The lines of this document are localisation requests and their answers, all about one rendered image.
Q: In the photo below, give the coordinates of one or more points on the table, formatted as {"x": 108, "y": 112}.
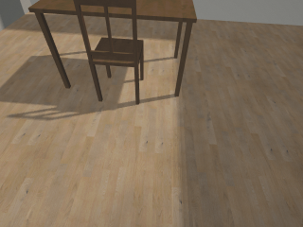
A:
{"x": 181, "y": 11}

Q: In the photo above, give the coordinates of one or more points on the chair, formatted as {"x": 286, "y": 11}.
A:
{"x": 113, "y": 51}

